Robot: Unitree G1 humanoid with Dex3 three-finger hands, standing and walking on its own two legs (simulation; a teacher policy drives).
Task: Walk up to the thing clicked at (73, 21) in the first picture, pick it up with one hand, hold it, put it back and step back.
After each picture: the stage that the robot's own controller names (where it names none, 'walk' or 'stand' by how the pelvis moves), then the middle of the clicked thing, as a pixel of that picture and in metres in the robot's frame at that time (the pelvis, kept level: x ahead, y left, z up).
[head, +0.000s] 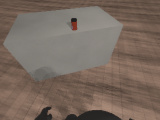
stand; (74, 24) +0.95 +0.24 +0.07
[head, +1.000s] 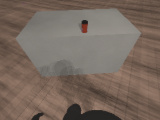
walk; (84, 26) +0.90 +0.16 +0.07
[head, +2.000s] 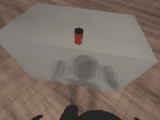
walk; (78, 36) +0.61 +0.17 +0.09
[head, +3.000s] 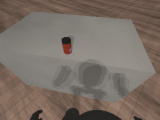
stand; (67, 45) +0.52 +0.21 +0.10
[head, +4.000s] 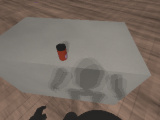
stand; (62, 52) +0.47 +0.24 +0.09
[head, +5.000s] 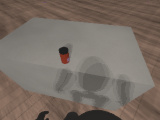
stand; (64, 55) +0.45 +0.22 +0.07
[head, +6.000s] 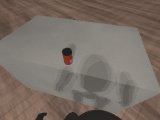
stand; (67, 56) +0.44 +0.20 +0.07
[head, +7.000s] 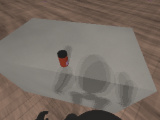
stand; (63, 58) +0.42 +0.22 +0.06
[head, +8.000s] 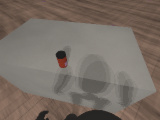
stand; (62, 59) +0.42 +0.23 +0.06
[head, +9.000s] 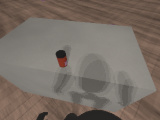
rise first; (62, 59) +0.42 +0.23 +0.06
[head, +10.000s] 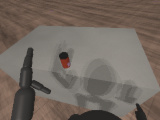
rise first; (65, 60) +0.42 +0.24 +0.07
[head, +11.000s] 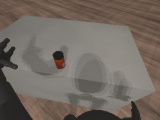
go down; (59, 60) +0.40 +0.22 +0.07
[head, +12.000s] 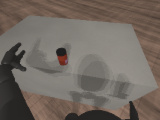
go down; (62, 57) +0.43 +0.22 +0.08
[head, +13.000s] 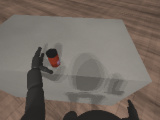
close in; (53, 58) +0.40 +0.25 +0.09
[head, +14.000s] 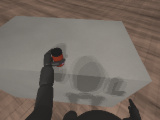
close; (58, 57) +0.41 +0.22 +0.10
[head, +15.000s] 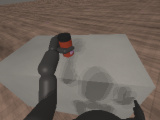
lift; (66, 45) +0.35 +0.15 +0.30
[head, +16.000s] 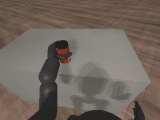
hold; (63, 52) +0.35 +0.17 +0.23
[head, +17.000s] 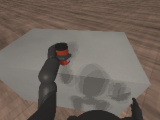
hold; (63, 54) +0.35 +0.19 +0.22
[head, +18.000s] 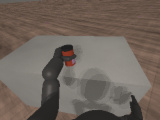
hold; (68, 55) +0.35 +0.16 +0.23
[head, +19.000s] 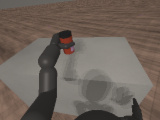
crouch; (67, 42) +0.36 +0.15 +0.32
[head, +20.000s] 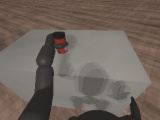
crouch; (60, 43) +0.41 +0.20 +0.26
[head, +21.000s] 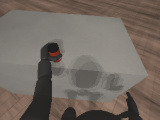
lower; (55, 53) +0.43 +0.23 +0.11
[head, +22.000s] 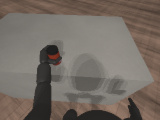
lower; (54, 55) +0.41 +0.23 +0.11
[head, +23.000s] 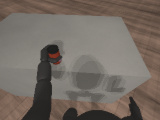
lower; (54, 55) +0.42 +0.23 +0.11
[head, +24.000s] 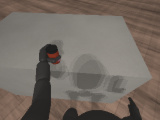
lower; (53, 54) +0.42 +0.24 +0.11
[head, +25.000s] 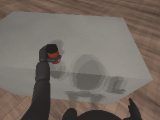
loosen; (54, 54) +0.42 +0.24 +0.11
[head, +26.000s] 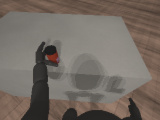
withdraw; (52, 55) +0.41 +0.25 +0.10
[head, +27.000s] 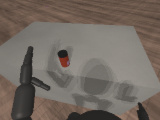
sink last; (64, 58) +0.41 +0.23 +0.09
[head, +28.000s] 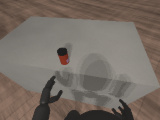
stand; (63, 56) +0.42 +0.23 +0.08
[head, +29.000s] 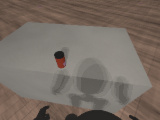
stand; (60, 59) +0.42 +0.24 +0.08
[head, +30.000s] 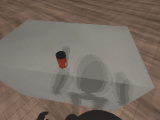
stand; (61, 59) +0.41 +0.23 +0.06
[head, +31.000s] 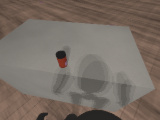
stand; (62, 59) +0.42 +0.23 +0.06
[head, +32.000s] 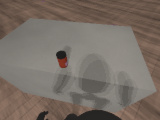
stand; (62, 59) +0.41 +0.22 +0.06
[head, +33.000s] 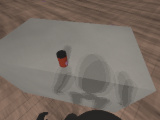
stand; (62, 59) +0.42 +0.22 +0.06
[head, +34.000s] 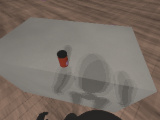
walk; (63, 59) +0.42 +0.22 +0.07
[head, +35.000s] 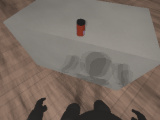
walk; (80, 28) +0.67 +0.13 +0.09
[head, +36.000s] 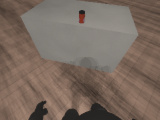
walk; (81, 16) +1.01 +0.15 +0.08
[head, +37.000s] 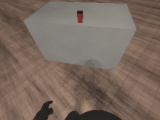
stand; (80, 16) +1.05 +0.18 +0.09
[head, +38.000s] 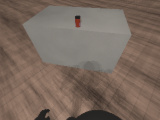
stand; (77, 21) +1.04 +0.21 +0.06
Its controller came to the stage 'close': yes
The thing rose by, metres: 0.24
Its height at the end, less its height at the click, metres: +0.00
